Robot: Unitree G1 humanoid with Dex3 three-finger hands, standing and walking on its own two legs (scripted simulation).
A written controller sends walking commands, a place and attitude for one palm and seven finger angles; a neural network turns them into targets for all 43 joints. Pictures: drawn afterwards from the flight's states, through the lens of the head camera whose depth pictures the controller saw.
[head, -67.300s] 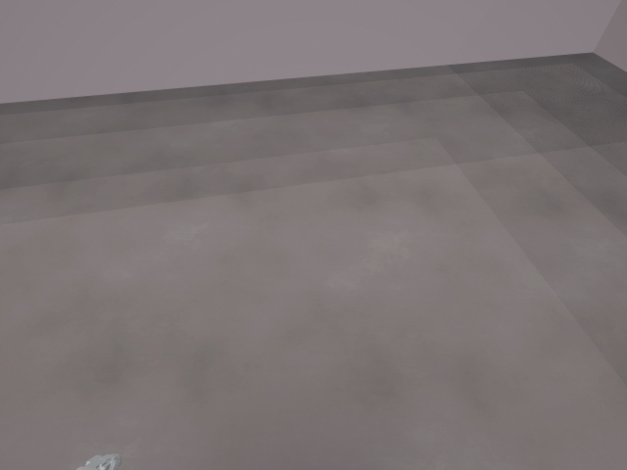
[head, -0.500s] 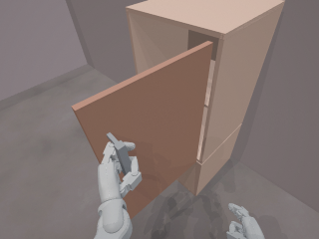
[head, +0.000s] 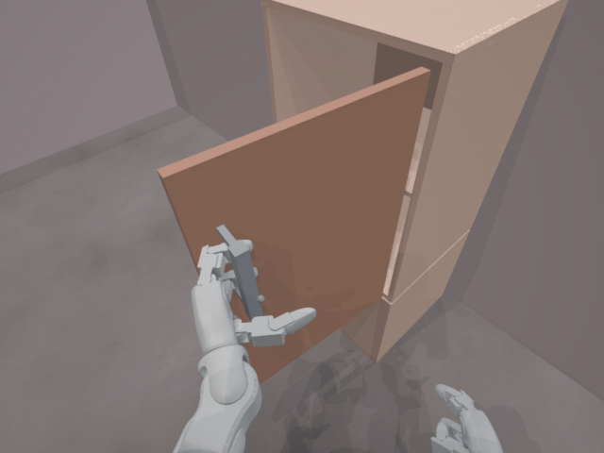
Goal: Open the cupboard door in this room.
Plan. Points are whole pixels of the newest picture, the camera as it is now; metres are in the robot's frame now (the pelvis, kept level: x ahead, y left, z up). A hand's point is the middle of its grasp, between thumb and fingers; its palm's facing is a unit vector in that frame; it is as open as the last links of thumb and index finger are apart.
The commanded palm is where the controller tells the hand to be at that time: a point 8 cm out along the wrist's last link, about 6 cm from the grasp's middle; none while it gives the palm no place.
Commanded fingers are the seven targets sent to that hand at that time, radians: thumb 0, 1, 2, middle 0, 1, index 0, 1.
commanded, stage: open thumb and fingers to let go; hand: left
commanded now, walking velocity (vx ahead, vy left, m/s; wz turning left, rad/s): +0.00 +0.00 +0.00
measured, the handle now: (240, 275) +0.33 +0.11 +0.08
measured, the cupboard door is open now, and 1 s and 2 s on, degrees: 83 86 85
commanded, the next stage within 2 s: slide the hand sideways off the handle in 0.32 s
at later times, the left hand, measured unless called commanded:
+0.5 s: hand (260, 304) +0.28 +0.07 +0.09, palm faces +0.21 -0.98 -0.04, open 15.3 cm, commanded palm +0.24 +0.10 +0.09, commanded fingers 0.00 -0.50 0.30 -0.15 -0.30 -0.15 -0.30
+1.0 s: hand (253, 334) +0.24 +0.07 +0.09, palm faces -0.08 -1.00 +0.00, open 16.1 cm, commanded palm +0.21 +0.15 +0.09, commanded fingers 0.00 -0.50 0.30 -0.15 -0.30 -0.15 -0.30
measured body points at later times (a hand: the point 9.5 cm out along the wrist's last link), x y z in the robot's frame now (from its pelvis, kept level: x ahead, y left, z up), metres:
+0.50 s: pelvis -0.01 +0.01 +0.00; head -0.01 +0.00 +0.45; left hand +0.26 +0.12 +0.09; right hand +0.18 -0.19 -0.09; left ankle +0.03 +0.14 -0.71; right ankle -0.01 -0.09 -0.71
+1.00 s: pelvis +0.00 +0.01 +0.00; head +0.00 +0.00 +0.45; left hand +0.24 +0.13 +0.09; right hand +0.16 -0.21 -0.08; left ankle +0.03 +0.14 -0.71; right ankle -0.01 -0.09 -0.71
